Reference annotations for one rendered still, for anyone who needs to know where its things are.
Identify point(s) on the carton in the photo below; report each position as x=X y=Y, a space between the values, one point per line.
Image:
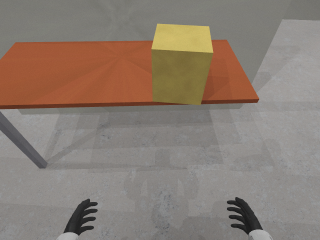
x=181 y=56

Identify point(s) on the table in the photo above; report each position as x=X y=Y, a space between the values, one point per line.
x=76 y=74

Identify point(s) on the robot right forearm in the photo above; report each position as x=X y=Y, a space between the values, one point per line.
x=259 y=234

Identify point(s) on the right robot hand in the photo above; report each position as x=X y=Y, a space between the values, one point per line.
x=248 y=217

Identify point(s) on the left robot hand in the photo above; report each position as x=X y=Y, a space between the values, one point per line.
x=76 y=221

